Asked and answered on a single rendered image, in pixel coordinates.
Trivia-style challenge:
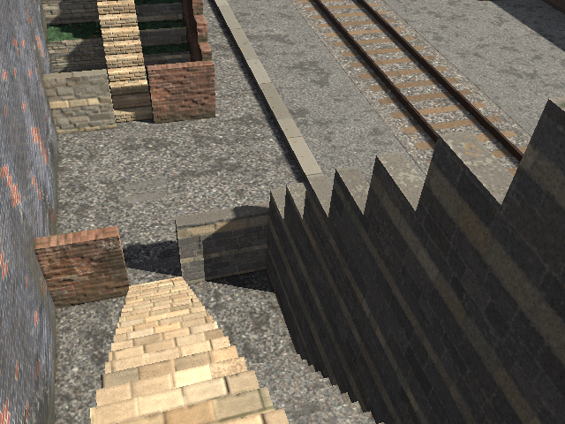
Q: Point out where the stairs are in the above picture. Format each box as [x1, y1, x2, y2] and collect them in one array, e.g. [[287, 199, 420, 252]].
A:
[[90, 276, 289, 424], [96, 0, 153, 123]]

